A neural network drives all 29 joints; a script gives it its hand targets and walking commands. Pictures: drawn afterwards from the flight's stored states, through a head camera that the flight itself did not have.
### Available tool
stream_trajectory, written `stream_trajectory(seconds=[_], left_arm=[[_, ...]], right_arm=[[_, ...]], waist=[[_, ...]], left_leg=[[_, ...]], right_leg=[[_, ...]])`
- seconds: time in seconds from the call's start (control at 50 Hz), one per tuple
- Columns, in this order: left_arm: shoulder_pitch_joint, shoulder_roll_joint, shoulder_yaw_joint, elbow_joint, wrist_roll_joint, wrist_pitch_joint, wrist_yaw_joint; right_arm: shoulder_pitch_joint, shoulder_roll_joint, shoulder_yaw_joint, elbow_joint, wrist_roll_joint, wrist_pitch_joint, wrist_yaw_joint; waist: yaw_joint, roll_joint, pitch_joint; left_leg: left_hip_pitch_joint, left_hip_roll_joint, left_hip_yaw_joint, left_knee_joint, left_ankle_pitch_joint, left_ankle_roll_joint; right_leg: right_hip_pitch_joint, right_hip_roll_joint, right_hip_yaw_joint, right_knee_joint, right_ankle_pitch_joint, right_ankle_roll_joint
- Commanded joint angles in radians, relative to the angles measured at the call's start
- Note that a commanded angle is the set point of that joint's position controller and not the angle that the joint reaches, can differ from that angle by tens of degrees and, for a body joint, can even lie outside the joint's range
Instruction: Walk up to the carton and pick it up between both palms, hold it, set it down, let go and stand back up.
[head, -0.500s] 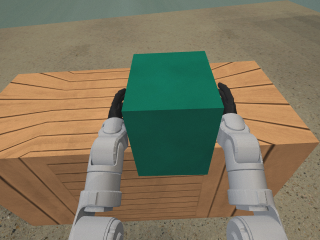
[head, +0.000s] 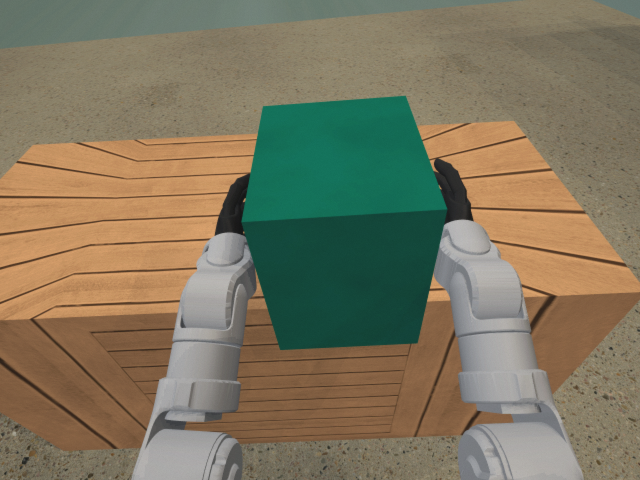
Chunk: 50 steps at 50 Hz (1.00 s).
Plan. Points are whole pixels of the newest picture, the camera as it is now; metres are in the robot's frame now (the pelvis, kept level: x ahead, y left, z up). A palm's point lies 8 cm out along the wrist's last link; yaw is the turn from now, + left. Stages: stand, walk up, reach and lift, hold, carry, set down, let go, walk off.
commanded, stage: hold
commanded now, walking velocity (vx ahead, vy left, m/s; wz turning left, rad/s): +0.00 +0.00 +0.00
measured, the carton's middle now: (341, 226) +0.37 +0.01 +0.15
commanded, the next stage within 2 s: none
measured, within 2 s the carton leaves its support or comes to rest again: neither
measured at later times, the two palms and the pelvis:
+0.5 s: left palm (236, 244) +0.33 +0.13 +0.16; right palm (467, 240) +0.33 -0.13 +0.16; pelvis -0.02 +0.00 +0.00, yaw +0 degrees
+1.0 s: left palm (238, 224) +0.37 +0.14 +0.15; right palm (452, 210) +0.38 -0.12 +0.16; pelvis +0.00 +0.00 +0.00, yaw +0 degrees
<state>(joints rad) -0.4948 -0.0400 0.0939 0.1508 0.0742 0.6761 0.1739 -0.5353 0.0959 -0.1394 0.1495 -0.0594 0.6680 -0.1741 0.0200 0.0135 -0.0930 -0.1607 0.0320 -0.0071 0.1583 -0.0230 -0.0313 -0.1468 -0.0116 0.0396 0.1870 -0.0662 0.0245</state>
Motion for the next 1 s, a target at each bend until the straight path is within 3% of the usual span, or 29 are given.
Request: stream_trajectory(seconds=[0.0, 0.12, 0.26, 0.28, 0.44, 0.52, 0.7, 0.82, 0.98], left_arm=[[-0.665, -0.64, -0.491, -0.305, -0.149, -0.052, -0.085], [-0.568, -0.619, -0.512, -0.384, -0.151, -0.007, -0.113], [-0.592, -0.577, -0.486, -0.378, -0.131, -0.005, -0.141], [-0.606, -0.568, -0.469, -0.359, -0.125, -0.008, -0.141], [-0.756, -0.562, -0.355, -0.168, -0.076, -0.064, -0.118], [-0.853, -0.565, -0.319, -0.087, -0.066, -0.097, -0.097], [-0.96, -0.609, -0.272, 0.088, -0.086, -0.146, -0.05], [-0.942, -0.618, -0.333, 0.029, -0.123, -0.142, -0.037], [-0.824, -0.643, -0.435, -0.154, -0.159, -0.101, -0.053]], right_arm=[[-0.6, 0.621, 0.542, -0.226, 0.143, -0.02, 0.094], [-0.495, 0.6, 0.565, -0.315, 0.128, 0.031, 0.107], [-0.487, 0.583, 0.552, -0.31, 0.099, 0.038, 0.128], [-0.517, 0.582, 0.551, -0.303, 0.096, 0.034, 0.128], [-0.666, 0.585, 0.454, -0.121, 0.071, -0.024, 0.116], [-0.752, 0.587, 0.401, -0.001, 0.075, -0.062, 0.106], [-0.906, 0.578, 0.343, 0.137, 0.106, -0.126, 0.09], [-0.906, 0.59, 0.389, 0.094, 0.156, -0.125, 0.077], [-0.781, 0.626, 0.482, -0.081, 0.184, -0.07, 0.074]], waist=[[0.0, 0.014, -0.459], [-0.006, 0.006, -0.371], [-0.022, -0.01, -0.289], [-0.012, -0.019, -0.278], [0.0, -0.02, -0.315], [-0.003, 0.001, -0.348], [-0.007, -0.01, -0.413], [-0.012, 0.001, -0.487], [-0.002, 0.008, -0.531]], left_leg=[[0.31, -0.077, 0.016, 0.058, 0.318, 0.003], [0.306, -0.081, 0.018, 0.029, 0.285, 0.002], [0.26, -0.082, 0.028, -0.012, 0.072, 0.019], [0.241, -0.082, 0.03, -0.017, 0.033, 0.022], [0.182, -0.077, 0.05, 0.012, -0.145, 0.034], [0.17, -0.076, 0.052, 0.036, -0.158, 0.034], [0.183, -0.072, 0.033, 0.085, -0.064, 0.031], [0.227, -0.074, 0.016, 0.092, 0.095, 0.025], [0.278, -0.075, -0.004, 0.094, 0.326, 0.012]], right_leg=[[0.131, 0.086, -0.046, 0.004, 0.277, 0.05], [0.147, 0.083, -0.044, -0.017, 0.263, 0.057], [0.096, 0.073, -0.048, -0.045, 0.076, 0.056], [0.085, 0.072, -0.051, -0.049, 0.042, 0.057], [-0.053, 0.073, -0.056, -0.039, -0.215, 0.042], [-0.096, 0.083, -0.063, -0.017, -0.236, 0.034], [-0.092, 0.088, -0.066, 0.025, -0.132, 0.019], [-0.003, 0.082, -0.057, 0.047, 0.067, 0.027], [0.126, 0.08, -0.042, 0.048, 0.311, 0.044]])
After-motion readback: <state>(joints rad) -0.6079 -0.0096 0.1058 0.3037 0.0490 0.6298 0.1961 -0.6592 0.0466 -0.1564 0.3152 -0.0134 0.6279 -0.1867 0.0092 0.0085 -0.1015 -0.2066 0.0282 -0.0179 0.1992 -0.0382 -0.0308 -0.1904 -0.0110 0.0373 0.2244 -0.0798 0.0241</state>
